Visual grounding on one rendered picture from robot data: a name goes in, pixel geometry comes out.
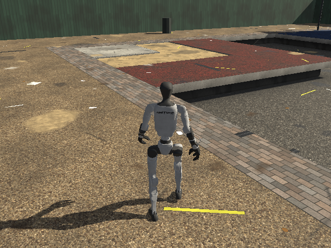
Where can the left robot hand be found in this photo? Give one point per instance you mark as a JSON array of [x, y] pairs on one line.
[[141, 141]]

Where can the robot left forearm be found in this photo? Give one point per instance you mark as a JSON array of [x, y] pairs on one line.
[[141, 132]]

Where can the robot left upper arm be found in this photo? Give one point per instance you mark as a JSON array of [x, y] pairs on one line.
[[147, 116]]

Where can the robot right forearm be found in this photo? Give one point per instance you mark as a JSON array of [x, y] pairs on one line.
[[192, 139]]

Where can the robot right upper arm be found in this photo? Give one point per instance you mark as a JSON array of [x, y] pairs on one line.
[[185, 119]]

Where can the left robot shin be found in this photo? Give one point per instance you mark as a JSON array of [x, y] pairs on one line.
[[153, 195]]

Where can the robot torso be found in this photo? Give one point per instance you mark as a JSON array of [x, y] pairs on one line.
[[165, 118]]

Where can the right robot hand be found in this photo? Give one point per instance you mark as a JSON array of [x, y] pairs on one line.
[[197, 153]]

